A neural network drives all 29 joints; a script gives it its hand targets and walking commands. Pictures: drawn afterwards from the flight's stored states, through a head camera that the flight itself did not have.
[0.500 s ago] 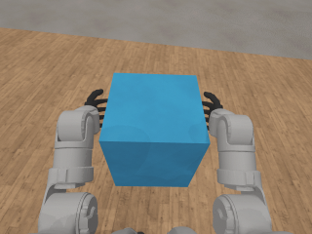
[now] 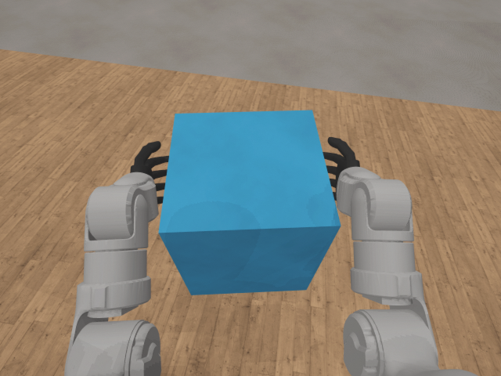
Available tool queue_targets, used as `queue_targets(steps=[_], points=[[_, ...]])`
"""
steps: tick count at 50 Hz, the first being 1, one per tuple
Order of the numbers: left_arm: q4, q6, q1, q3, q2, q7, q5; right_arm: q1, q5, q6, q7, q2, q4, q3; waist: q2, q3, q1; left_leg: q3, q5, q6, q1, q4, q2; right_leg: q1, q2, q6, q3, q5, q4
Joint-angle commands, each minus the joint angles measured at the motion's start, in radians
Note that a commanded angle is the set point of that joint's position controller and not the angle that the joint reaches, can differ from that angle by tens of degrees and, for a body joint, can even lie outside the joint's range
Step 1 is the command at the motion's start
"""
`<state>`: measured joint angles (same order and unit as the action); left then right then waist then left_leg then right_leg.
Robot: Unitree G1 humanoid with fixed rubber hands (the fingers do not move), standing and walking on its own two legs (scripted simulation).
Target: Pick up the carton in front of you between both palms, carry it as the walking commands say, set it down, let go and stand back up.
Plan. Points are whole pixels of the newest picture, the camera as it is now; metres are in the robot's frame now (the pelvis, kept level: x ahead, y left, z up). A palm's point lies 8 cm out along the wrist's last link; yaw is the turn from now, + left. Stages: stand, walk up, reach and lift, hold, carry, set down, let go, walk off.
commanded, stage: carry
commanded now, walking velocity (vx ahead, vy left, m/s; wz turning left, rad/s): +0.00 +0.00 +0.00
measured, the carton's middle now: (246, 210) +0.37 +0.01 +0.03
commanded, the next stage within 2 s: none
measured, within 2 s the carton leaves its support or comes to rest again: neither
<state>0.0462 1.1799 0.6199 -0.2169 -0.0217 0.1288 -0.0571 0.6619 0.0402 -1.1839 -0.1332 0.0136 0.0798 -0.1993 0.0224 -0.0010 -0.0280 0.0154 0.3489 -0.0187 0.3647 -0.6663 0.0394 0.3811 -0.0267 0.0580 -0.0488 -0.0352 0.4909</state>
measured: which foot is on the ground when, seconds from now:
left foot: down 0.00-1.00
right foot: down 0.00-1.00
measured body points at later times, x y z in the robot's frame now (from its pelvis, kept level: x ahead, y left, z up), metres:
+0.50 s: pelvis +0.00 +0.02 -0.01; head +0.01 +0.02 +0.44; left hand +0.37 +0.17 +0.10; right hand +0.36 -0.13 +0.10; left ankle -0.03 +0.11 -0.72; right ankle +0.02 -0.06 -0.74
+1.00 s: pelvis -0.03 +0.02 +0.00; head -0.06 +0.02 +0.45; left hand +0.32 +0.18 +0.12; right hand +0.32 -0.13 +0.12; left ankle -0.03 +0.11 -0.72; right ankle +0.02 -0.07 -0.74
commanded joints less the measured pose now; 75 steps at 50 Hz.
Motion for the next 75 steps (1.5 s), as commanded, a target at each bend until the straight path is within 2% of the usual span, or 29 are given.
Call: queue_targets(steps=[1,3,5,6,7,9,16,26,30,36,39,47,64,75], points=[[-0.169,-0.011,0.819,0.718,-1.064,-0.253,0.491,0.654,-0.365,0.025,0.204,1.070,-0.096,0.655,0.079,0.593,-0.011,-0.017,-0.116,0.001,-0.066,0.125,-0.018,-0.488,0.230,0.071,0.173,0.979,0.052],[-0.132,-0.005,0.783,0.707,-1.063,-0.255,0.489,0.629,-0.350,0.018,0.200,1.051,-0.081,0.638,0.065,0.593,-0.006,-0.037,-0.300,-0.022,-0.151,0.097,-0.054,-0.404,0.208,0.066,0.156,0.889,0.059],[-0.092,-0.001,0.752,0.696,-1.068,-0.258,0.479,0.623,-0.336,0.014,0.204,1.042,-0.058,0.626,-0.019,0.591,0.000,-0.077,-0.618,-0.063,-0.220,0.019,-0.128,-0.294,0.176,0.052,0.116,0.708,0.077],[-0.076,0.000,0.756,0.692,-1.071,-0.259,0.476,0.622,-0.334,0.013,0.207,1.038,-0.048,0.618,-0.050,0.581,0.006,-0.087,-0.715,-0.076,-0.239,0.010,-0.147,-0.250,0.163,0.049,0.103,0.619,0.088],[-0.061,-0.001,0.758,0.687,-1.074,-0.259,0.473,0.626,-0.336,0.013,0.211,1.036,-0.041,0.615,-0.064,0.569,0.011,-0.093,-0.765,-0.085,-0.249,0.007,-0.160,-0.218,0.152,0.046,0.096,0.553,0.090],[-0.039,-0.003,0.765,0.677,-1.080,-0.257,0.466,0.645,-0.345,0.014,0.217,1.040,-0.038,0.616,-0.070,0.554,0.017,-0.099,-0.796,-0.093,-0.247,-0.003,-0.170,-0.194,0.147,0.048,0.092,0.511,0.092],[-0.021,-0.003,0.780,0.646,-1.088,-0.242,0.452,0.721,-0.394,0.011,0.224,1.071,-0.060,0.627,-0.022,0.547,0.018,-0.095,-0.619,-0.081,-0.178,0.013,-0.163,-0.251,0.178,0.061,0.100,0.593,0.081],[-0.035,0.011,0.784,0.629,-1.076,-0.227,0.434,0.738,-0.421,-0.002,0.230,1.088,-0.057,0.623,-0.026,0.548,0.024,-0.100,-0.518,-0.082,-0.169,0.063,-0.171,-0.265,0.190,0.050,0.096,0.481,0.024],[-0.014,0.014,0.788,0.620,-1.075,-0.230,0.427,0.740,-0.416,-0.003,0.235,1.090,-0.031,0.612,-0.023,0.528,0.025,-0.101,-0.414,-0.081,-0.153,0.093,-0.166,-0.255,0.194,0.046,0.104,0.386,-0.013],[0.034,0.015,0.805,0.598,-1.080,-0.238,0.422,0.751,-0.402,-0.003,0.240,1.091,0.016,0.584,-0.021,0.468,0.024,-0.106,-0.247,-0.085,-0.113,0.148,-0.162,-0.210,0.190,0.035,0.116,0.117,-0.073],[0.065,0.014,0.810,0.581,-1.081,-0.242,0.419,0.753,-0.392,-0.001,0.240,1.090,0.043,0.566,-0.016,0.435,0.022,-0.107,-0.196,-0.086,-0.089,0.165,-0.161,-0.189,0.189,0.029,0.119,0.047,-0.086],[0.116,0.007,0.823,0.544,-1.088,-0.247,0.418,0.760,-0.375,0.002,0.236,1.090,0.087,0.526,-0.007,0.423,0.020,-0.099,-0.222,-0.083,-0.082,0.149,-0.154,-0.175,0.194,0.023,0.119,0.094,-0.076],[0.058,0.020,0.840,0.548,-1.092,-0.237,0.431,0.783,-0.403,-0.011,0.230,1.109,0.039,0.542,-0.010,0.494,0.022,-0.096,-0.353,-0.082,-0.114,0.096,-0.156,-0.217,0.198,0.031,0.109,0.274,-0.032],[0.041,0.027,0.840,0.563,-1.093,-0.237,0.433,0.783,-0.409,-0.016,0.233,1.111,0.024,0.554,-0.011,0.500,0.023,-0.096,-0.333,-0.083,-0.117,0.097,-0.158,-0.220,0.201,0.034,0.109,0.252,-0.041]])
